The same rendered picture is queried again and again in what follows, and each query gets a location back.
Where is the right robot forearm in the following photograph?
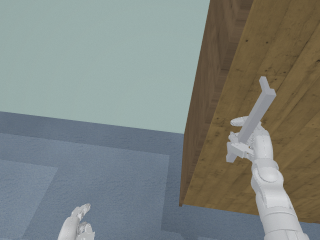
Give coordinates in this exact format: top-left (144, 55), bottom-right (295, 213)
top-left (251, 158), bottom-right (310, 240)

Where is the left robot hand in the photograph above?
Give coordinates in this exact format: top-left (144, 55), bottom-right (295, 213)
top-left (57, 203), bottom-right (95, 240)

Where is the handle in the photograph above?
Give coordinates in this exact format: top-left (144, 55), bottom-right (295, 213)
top-left (226, 76), bottom-right (276, 163)

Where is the right robot hand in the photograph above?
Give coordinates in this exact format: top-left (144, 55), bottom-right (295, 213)
top-left (228, 116), bottom-right (273, 163)

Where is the wardrobe door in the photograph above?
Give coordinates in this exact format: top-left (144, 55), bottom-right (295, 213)
top-left (183, 0), bottom-right (320, 223)

